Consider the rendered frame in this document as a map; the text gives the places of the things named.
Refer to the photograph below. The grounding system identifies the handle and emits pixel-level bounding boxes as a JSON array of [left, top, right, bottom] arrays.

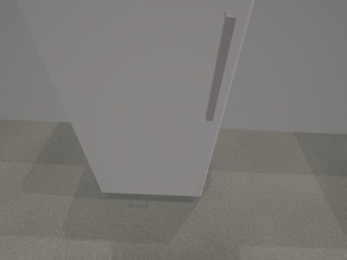
[[205, 10, 236, 121]]

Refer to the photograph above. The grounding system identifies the fridge door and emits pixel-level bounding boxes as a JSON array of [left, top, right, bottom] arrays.
[[16, 0, 252, 197]]

